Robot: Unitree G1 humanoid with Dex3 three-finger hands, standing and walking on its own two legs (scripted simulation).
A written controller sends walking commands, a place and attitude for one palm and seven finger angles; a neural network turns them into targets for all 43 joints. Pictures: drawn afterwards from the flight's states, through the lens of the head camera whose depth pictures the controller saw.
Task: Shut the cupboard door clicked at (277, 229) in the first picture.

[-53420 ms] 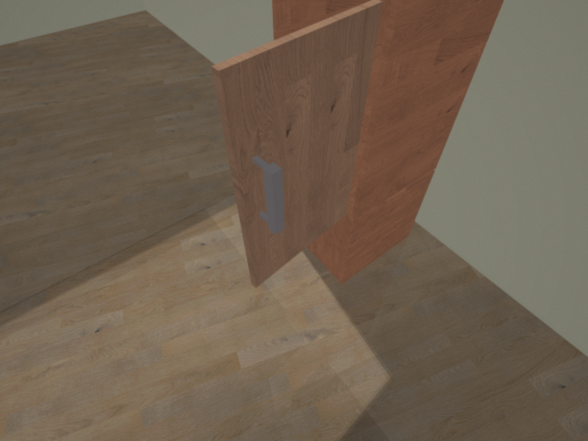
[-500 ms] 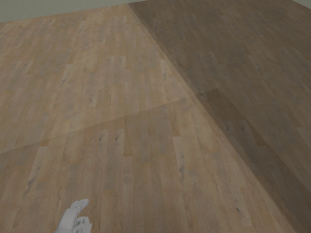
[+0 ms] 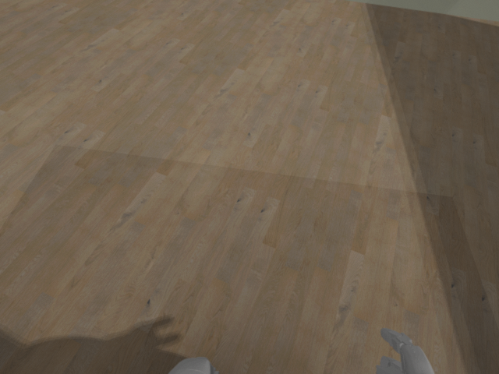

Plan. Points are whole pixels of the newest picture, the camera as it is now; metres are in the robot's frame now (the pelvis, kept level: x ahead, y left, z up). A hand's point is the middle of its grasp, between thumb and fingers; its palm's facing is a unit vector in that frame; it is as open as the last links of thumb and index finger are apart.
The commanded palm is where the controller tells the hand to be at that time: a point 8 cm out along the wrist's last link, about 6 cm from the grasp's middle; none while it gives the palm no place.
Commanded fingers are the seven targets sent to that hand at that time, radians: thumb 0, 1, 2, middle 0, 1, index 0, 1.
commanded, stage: turn to face it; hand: left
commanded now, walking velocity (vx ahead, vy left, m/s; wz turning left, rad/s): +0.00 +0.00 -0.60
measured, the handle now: out of the picture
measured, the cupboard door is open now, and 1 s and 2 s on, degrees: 29 29 29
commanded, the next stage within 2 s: none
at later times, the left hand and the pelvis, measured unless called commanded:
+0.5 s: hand out of the picture +0.12 +0.17 -0.16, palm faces -0.17 -0.96 -0.23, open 7.4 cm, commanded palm none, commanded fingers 0.00 0.90 0.90 -0.20 -0.30 -0.20 -0.30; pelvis +0.03 -0.01 +0.00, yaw -13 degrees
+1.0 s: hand (170, 297) +0.25 +0.17 -0.16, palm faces -0.43 -0.87 -0.23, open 7.4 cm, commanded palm none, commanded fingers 0.00 0.90 0.90 -0.20 -0.30 -0.20 -0.30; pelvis +0.07 +0.02 +0.01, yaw -30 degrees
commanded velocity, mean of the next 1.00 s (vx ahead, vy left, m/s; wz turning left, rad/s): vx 0.00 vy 0.00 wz -0.60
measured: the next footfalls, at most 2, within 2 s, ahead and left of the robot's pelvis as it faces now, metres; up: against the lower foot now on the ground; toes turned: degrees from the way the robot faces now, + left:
right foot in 0.46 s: +0.04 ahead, -0.11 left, +0.00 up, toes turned -17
left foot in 0.92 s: +0.18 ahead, +0.10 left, +0.00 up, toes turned -26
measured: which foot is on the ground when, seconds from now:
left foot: down 0.00-0.48, up 0.50-0.90, down 0.92-1.00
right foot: up 0.00-0.44, down 0.46-0.92, up 0.94-1.00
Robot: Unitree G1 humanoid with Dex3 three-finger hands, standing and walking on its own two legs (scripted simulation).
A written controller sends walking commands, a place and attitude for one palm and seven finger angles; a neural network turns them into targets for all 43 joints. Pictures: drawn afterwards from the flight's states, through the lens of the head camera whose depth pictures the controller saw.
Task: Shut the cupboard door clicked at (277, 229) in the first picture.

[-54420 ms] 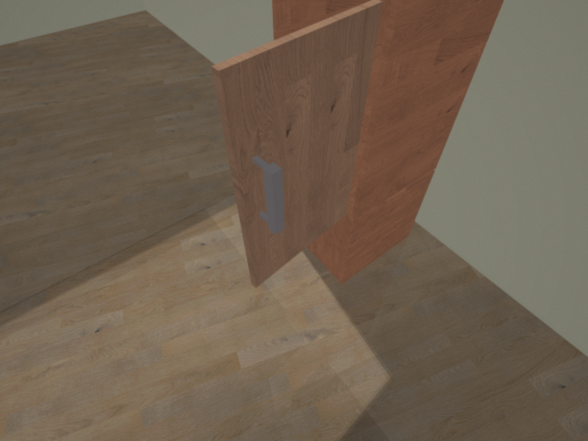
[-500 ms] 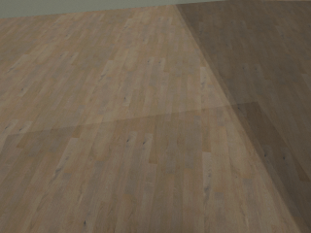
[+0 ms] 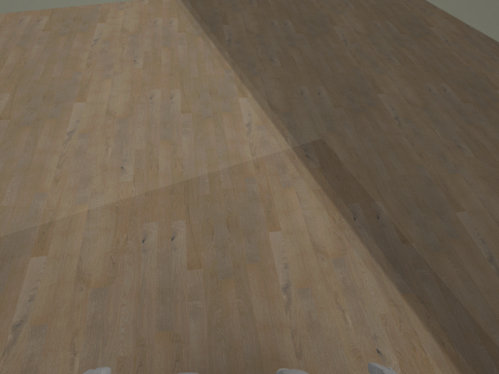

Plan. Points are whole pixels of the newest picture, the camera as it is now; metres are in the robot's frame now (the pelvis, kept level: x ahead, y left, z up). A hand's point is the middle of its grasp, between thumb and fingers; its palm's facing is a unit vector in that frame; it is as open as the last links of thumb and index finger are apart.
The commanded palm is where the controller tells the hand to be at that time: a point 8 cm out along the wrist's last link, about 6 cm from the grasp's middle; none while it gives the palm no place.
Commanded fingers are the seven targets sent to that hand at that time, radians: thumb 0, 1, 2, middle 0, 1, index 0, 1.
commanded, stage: turn to face it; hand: left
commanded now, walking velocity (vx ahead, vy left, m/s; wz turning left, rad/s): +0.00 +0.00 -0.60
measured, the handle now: out of the picture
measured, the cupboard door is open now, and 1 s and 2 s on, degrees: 29 29 29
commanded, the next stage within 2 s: none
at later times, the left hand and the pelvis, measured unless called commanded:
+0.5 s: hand (174, 358) +0.16 +0.14 -0.15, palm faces -0.28 -0.92 -0.26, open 7.4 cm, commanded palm none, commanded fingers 0.00 0.90 0.90 -0.20 -0.30 -0.20 -0.30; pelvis +0.01 -0.03 +0.00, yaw -17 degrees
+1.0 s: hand (187, 310) +0.24 +0.13 -0.16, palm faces -0.53 -0.82 -0.21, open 7.4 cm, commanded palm none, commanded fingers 0.00 0.90 0.90 -0.20 -0.30 -0.20 -0.30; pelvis +0.04 +0.00 +0.01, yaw -35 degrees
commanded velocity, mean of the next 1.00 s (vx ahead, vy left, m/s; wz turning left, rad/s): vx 0.00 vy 0.00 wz -0.60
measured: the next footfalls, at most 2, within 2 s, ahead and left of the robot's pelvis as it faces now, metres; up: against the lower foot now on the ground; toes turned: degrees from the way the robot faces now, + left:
right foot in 0.32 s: +0.02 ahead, -0.14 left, +0.00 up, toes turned -17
left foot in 0.72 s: +0.13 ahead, +0.08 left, +0.00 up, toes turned -23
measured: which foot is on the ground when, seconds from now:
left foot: down 0.00-0.32, up 0.34-0.70, down 0.72-1.00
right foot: up 0.00-0.30, down 0.32-0.72, up 0.74-1.00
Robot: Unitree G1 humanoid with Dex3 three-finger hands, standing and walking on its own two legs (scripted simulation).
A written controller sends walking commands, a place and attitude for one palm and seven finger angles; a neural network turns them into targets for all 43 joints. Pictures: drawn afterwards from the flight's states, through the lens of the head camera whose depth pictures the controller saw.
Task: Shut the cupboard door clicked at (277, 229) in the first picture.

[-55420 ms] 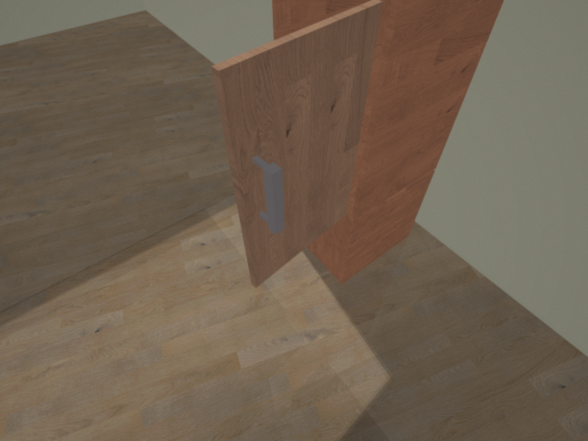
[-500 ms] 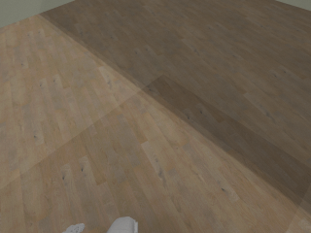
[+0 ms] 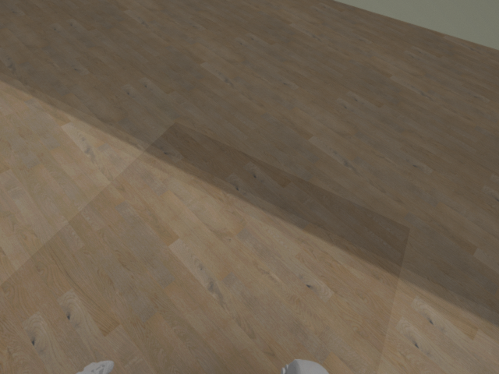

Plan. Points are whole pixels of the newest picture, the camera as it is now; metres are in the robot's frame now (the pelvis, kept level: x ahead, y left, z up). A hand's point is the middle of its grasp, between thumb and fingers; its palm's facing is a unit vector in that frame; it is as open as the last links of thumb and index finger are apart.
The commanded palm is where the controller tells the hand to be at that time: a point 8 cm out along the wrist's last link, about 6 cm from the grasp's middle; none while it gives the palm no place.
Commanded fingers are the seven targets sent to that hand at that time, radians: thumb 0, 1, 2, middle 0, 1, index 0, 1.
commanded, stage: turn to face it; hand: left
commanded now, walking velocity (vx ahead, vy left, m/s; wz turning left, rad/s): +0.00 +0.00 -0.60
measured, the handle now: out of the picture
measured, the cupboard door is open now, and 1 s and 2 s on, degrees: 29 29 29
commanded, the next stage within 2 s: none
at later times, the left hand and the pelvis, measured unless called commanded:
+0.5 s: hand (181, 367) +0.15 +0.12 -0.16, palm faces -0.25 -0.94 -0.23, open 7.4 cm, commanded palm none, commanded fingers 0.00 0.90 0.90 -0.20 -0.30 -0.20 -0.30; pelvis +0.02 -0.05 +0.00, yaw -16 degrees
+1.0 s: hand (204, 303) +0.26 +0.10 -0.17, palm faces -0.55 -0.81 -0.22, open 7.4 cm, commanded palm none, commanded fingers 0.00 0.90 0.90 -0.20 -0.30 -0.20 -0.30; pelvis +0.05 -0.02 +0.00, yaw -35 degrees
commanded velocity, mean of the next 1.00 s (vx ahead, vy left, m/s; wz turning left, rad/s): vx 0.00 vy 0.00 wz -0.60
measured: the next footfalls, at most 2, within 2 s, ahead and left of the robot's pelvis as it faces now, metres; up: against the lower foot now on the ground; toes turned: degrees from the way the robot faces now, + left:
right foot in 0.16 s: +0.03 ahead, -0.15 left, +0.00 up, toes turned -11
left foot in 0.64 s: +0.12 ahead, +0.07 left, +0.00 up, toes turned -21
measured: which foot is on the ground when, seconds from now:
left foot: down 0.00-0.16, up 0.18-0.62, down 0.64-1.00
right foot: up 0.00-0.14, down 0.16-0.64, up 0.66-1.00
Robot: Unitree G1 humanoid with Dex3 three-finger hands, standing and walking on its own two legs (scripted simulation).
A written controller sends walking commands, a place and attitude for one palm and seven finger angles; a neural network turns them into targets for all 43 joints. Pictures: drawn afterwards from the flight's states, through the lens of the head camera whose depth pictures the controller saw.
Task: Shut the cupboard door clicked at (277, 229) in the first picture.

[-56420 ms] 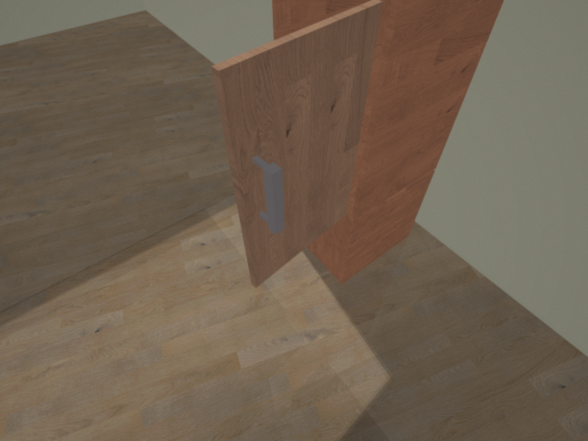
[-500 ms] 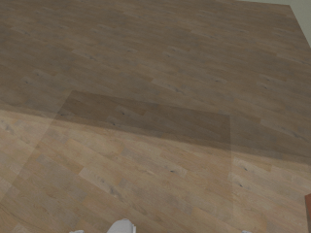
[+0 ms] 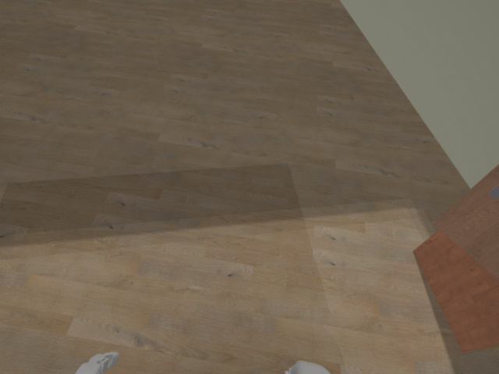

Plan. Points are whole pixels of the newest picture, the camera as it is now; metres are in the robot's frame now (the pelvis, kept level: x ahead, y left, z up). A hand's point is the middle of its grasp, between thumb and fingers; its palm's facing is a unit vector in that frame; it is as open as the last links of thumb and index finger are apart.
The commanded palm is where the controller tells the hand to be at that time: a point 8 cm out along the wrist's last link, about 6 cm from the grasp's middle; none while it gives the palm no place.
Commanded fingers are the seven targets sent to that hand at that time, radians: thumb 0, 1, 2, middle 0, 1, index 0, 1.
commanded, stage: turn to face it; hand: left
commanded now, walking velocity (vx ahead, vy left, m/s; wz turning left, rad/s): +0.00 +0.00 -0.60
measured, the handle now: out of the picture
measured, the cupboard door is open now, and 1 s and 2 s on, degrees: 29 29 29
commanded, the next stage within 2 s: take the last steps up to it in 1.44 s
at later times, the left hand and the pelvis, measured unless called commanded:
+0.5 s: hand (168, 363) +0.15 +0.15 -0.17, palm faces -0.24 -0.95 -0.21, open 7.4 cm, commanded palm none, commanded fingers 0.00 0.90 0.90 -0.20 -0.30 -0.20 -0.30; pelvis +0.03 -0.02 +0.00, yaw -16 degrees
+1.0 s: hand (205, 295) +0.27 +0.10 -0.16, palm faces -0.56 -0.80 -0.23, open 7.4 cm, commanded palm none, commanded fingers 0.00 0.90 0.90 -0.20 -0.30 -0.20 -0.30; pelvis +0.06 -0.01 -0.01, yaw -34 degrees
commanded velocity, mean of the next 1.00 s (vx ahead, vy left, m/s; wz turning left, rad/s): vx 0.00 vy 0.00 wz -0.59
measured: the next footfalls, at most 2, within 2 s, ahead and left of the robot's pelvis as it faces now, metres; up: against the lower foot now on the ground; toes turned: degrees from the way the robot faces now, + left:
right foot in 0.10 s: +0.03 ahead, -0.14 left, +0.00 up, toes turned -8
left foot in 0.56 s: +0.12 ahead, +0.08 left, +0.00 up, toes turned -17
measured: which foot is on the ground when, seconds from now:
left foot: down 0.00-0.10, up 0.12-0.54, down 0.56-1.00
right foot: up 0.00-0.08, down 0.10-0.56, up 0.58-1.00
